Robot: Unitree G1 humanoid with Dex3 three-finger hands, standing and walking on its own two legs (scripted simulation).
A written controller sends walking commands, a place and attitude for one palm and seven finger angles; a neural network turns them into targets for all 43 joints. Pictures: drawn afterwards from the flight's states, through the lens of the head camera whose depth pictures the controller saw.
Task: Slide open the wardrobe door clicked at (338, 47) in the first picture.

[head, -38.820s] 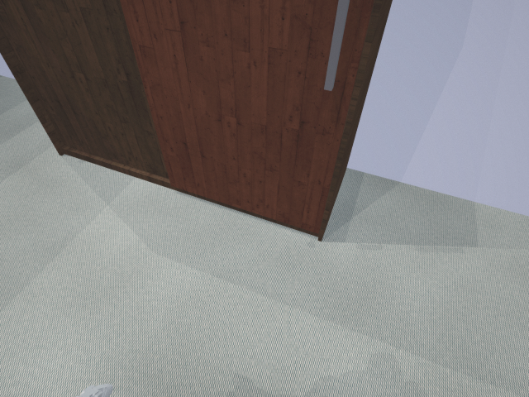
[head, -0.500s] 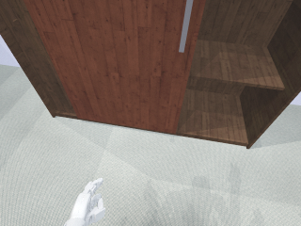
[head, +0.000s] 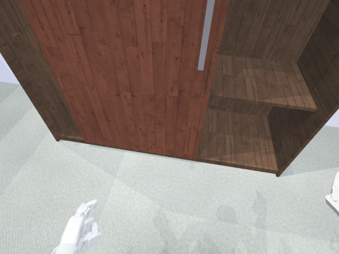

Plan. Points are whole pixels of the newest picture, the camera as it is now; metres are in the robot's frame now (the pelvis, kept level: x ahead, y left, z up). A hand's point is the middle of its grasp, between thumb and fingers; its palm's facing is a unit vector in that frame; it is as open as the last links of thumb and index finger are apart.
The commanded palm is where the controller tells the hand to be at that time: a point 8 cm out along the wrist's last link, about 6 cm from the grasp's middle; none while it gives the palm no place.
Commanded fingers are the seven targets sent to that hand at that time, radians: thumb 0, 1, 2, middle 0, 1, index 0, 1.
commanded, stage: let the arm hang, fingers relaxed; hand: right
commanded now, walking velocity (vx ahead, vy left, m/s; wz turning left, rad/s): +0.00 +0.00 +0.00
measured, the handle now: (206, 27) +0.81 -0.07 +0.17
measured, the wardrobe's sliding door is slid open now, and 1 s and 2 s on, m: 0.55 0.55 0.55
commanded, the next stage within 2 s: look to check the result in 1.06 s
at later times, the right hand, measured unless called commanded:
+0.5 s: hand out of the picture -0.05 -0.21 -0.17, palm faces +0.01 +0.98 -0.21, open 7.2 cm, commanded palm none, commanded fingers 0.00 -0.90 -0.90 0.20 0.30 0.20 0.30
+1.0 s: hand out of the picture -0.01 -0.21 -0.17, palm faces -0.01 +0.98 -0.17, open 7.3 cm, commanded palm none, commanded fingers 0.00 -0.90 -0.90 0.20 0.30 0.20 0.30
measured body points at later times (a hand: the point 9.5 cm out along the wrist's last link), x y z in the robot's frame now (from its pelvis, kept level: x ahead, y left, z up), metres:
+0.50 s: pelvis -0.04 -0.02 +0.00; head -0.01 -0.03 +0.45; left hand -0.03 +0.22 -0.15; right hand -0.05 -0.27 -0.16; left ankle -0.01 +0.10 -0.74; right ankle +0.01 -0.12 -0.74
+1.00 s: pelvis -0.03 -0.04 +0.01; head -0.02 -0.05 +0.46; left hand -0.02 +0.19 -0.15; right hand -0.01 -0.26 -0.16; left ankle -0.01 +0.10 -0.74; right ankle +0.01 -0.12 -0.74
